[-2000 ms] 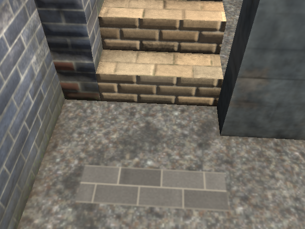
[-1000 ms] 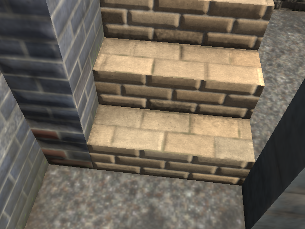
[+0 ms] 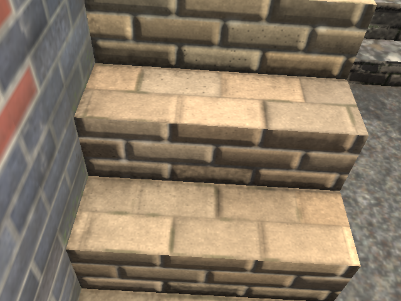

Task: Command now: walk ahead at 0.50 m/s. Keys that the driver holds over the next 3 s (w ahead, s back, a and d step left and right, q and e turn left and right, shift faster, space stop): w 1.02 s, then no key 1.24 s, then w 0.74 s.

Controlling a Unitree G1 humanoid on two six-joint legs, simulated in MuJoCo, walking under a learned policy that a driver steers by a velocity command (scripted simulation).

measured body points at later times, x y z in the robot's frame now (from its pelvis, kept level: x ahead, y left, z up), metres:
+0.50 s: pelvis +0.19 -0.13 +0.05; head +0.23 -0.15 +0.50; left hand +0.43 +0.04 -0.02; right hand +0.09 -0.33 -0.11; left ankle +0.04 +0.08 -0.63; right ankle +0.27 -0.25 -0.53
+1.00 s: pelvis +0.38 -0.13 +0.23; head +0.39 -0.15 +0.68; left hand +0.35 +0.10 +0.09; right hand +0.59 -0.28 +0.13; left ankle +0.53 -0.01 -0.18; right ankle +0.27 -0.26 -0.53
